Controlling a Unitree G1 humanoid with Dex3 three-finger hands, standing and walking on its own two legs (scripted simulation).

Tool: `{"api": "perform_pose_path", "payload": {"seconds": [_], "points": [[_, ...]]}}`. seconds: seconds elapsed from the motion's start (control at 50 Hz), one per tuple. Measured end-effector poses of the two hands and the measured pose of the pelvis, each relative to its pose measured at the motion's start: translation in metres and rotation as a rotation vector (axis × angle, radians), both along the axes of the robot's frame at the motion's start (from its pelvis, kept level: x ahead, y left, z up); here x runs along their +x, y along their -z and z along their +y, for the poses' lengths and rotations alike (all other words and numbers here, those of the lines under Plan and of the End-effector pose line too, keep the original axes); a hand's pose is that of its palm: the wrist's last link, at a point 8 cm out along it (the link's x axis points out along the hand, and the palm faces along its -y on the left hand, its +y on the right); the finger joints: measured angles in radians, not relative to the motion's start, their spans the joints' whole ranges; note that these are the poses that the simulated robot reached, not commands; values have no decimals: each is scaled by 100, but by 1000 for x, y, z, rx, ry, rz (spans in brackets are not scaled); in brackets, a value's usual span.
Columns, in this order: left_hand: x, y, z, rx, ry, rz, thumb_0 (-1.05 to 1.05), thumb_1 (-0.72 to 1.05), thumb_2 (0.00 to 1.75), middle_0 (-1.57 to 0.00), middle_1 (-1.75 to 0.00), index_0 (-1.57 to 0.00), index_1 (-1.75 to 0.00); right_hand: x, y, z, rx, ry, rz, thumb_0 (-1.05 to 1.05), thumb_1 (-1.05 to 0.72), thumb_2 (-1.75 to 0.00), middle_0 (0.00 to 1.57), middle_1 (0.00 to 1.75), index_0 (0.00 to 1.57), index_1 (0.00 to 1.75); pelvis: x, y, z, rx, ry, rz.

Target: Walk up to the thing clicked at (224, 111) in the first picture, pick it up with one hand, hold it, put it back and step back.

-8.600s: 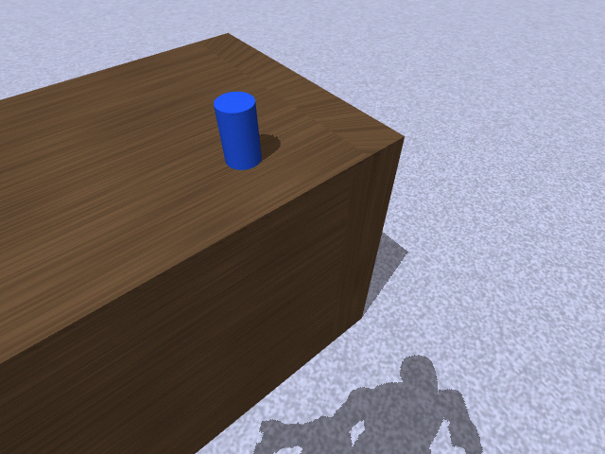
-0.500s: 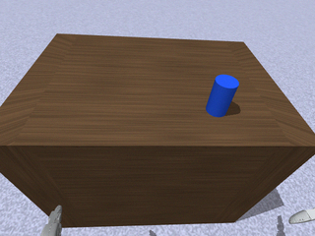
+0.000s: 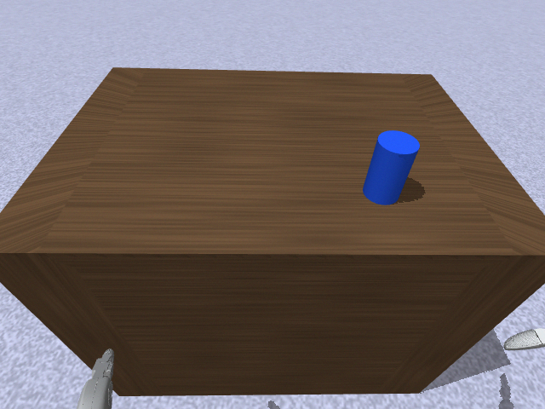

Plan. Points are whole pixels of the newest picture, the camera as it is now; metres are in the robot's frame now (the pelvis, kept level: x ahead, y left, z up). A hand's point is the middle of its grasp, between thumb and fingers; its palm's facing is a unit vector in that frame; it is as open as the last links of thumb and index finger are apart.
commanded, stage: go down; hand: right
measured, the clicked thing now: (389, 168) +0.51 -0.21 +0.08
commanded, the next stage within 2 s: none
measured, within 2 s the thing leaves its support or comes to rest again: neither
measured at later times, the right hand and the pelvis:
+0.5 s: hand out of the picture +0.31 -0.35 +0.19, palm faces +0.25 +0.95 -0.19, open 17.5 cm; pelvis +0.00 -0.01 +0.00, yaw +1 degrees
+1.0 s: hand out of the picture +0.36 -0.37 +0.20, palm faces +0.17 +0.99 -0.01, open 17.7 cm; pelvis +0.01 -0.01 +0.00, yaw +1 degrees
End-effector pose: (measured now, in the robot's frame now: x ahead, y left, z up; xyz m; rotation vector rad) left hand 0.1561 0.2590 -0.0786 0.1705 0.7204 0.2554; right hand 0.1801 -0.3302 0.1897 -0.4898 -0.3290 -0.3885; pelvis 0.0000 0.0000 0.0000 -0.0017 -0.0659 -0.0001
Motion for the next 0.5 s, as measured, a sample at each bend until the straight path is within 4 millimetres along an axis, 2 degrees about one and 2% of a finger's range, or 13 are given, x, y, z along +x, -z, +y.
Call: {"api": "perform_pose_path", "payload": {"seconds": [0.08, 0.18, 0.26, 0.36, 0.5], "points": [[1, 2, -9, -8, -2, -4, -1, -52, 4, -6, -4, -6, -4, 25, -5, -12, 37, -35, 22, -1, 50, -4, 5, 5, 7, 5, -3, 0, 0, 2, 5, 8], [0, -4, -8, 19, -20, -50, -1, -52, 4, -6, -4, -6, -4, 55, -20, -37, 124, -54, 38, -1, 49, -4, 6, 4, 7, 5, -2, -1, -2, 3, 3, 18], [-8, 0, -9, 26, -21, -32, 0, -53, 4, -6, -4, -6, -4, 74, -19, -51, 210, -93, 107, -1, 49, -3, 6, 4, 7, 5, 1, -1, -5, 2, -6, 32], [-17, 8, -11, 35, -12, 9, -1, -53, 4, -6, -4, -5, -4, 88, -10, -54, 253, -143, 194, -1, 53, -3, 5, 4, 6, 5, 2, -1, -8, 2, -15, 44], [-12, 0, -10, 75, 13, -14, -1, -54, 5, -6, -4, -5, -5, 94, -4, -62, 290, -148, 169, -1, 56, -3, 5, 4, 6, 5, 4, 0, -7, 5, -17, 52]]}}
